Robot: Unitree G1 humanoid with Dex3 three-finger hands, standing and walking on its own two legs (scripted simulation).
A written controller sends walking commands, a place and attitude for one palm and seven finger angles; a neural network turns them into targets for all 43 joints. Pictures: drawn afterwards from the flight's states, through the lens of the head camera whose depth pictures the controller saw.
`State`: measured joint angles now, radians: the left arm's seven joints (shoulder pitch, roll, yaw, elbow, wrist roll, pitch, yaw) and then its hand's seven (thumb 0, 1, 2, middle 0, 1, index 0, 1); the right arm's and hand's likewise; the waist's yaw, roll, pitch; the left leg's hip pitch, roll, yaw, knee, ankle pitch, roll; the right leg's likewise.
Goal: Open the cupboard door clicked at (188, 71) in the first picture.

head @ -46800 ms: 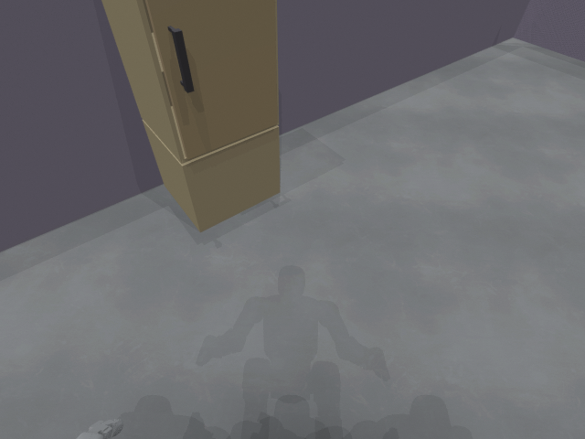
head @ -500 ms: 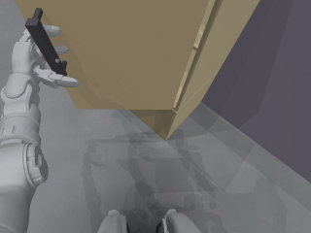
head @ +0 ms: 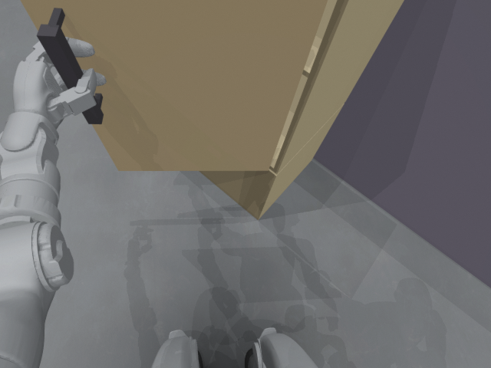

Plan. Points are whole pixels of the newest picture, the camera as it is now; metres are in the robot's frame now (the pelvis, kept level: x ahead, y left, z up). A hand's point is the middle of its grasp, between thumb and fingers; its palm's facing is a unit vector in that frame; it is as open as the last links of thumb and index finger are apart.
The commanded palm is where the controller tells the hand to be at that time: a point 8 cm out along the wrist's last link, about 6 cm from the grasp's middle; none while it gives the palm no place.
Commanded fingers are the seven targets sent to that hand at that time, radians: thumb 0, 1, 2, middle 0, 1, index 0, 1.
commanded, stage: close the thumb around the handle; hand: left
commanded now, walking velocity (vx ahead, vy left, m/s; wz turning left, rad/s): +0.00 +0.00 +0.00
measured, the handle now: (78, 72) +0.57 +0.21 +0.08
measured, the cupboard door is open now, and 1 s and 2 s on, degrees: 44 71 87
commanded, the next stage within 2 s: pull the door open along its arc in 0.08 s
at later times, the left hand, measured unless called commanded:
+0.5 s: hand (86, 105) +0.50 +0.19 +0.09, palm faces -0.06 -1.00 -0.01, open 5.7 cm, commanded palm +0.45 +0.24 +0.08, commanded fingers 0.00 0.90 0.90 -0.40 -1.35 -0.40 -1.35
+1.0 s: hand (122, 192) +0.36 +0.13 +0.09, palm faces +0.28 -0.96 +0.06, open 6.2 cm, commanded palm +0.30 +0.18 +0.08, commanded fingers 0.00 0.90 0.90 -0.40 -1.35 -0.40 -1.35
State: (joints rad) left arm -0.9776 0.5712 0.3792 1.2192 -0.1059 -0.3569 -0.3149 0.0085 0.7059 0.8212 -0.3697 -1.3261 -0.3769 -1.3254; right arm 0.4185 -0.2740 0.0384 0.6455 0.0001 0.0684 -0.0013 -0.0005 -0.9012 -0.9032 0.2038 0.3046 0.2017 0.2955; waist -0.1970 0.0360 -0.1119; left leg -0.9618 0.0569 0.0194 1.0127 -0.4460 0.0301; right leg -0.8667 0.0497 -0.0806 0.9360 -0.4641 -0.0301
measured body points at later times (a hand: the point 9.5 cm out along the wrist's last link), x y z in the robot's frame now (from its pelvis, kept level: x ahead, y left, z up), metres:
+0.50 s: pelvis +0.00 +0.01 +0.01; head +0.12 +0.02 +0.44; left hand +0.50 +0.24 +0.09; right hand -0.01 -0.26 -0.10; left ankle +0.01 +0.10 -0.67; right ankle -0.02 -0.11 -0.67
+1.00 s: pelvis +0.00 -0.01 +0.02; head +0.05 -0.02 +0.47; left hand +0.33 +0.18 +0.09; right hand +0.16 -0.24 -0.08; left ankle +0.01 +0.10 -0.67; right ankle -0.02 -0.11 -0.67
